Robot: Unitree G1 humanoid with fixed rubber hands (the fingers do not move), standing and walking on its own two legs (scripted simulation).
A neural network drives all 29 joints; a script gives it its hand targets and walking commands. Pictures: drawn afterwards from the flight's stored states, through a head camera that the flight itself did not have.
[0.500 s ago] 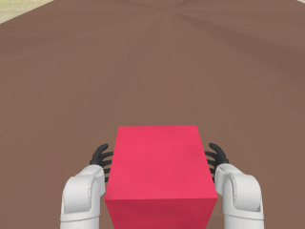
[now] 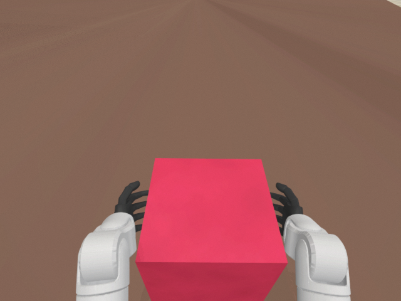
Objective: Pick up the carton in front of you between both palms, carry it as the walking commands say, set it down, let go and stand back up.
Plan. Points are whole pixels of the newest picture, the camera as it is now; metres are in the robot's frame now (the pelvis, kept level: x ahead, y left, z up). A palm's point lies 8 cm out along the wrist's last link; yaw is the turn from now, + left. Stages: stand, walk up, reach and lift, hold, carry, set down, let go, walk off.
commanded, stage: carry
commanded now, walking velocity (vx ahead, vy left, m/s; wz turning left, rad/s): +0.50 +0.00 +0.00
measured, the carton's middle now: (207, 237) +0.27 -0.01 +0.00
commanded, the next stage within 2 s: none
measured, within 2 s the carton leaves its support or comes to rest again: neither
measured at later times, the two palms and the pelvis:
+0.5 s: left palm (158, 118) +0.56 +0.12 +0.07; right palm (266, 119) +0.58 -0.18 +0.06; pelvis +0.30 -0.05 +0.00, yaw +3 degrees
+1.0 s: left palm (156, 88) +0.70 +0.13 +0.07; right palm (253, 92) +0.70 -0.16 +0.07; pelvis +0.44 -0.01 -0.02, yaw +0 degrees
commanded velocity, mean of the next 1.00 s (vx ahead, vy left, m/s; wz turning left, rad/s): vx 0.11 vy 0.00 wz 0.00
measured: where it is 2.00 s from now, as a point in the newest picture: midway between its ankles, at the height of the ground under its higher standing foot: (198, 286)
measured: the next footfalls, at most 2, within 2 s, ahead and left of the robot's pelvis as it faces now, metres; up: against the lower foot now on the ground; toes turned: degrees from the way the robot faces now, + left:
right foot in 0.24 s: +0.35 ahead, -0.13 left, +0.00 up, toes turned -7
left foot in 0.64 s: +0.50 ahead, +0.10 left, +0.00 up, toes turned -12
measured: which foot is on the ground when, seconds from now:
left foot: down 0.00-0.28, up 0.30-0.62, down 0.64-1.00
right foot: up 0.00-0.22, down 0.24-1.00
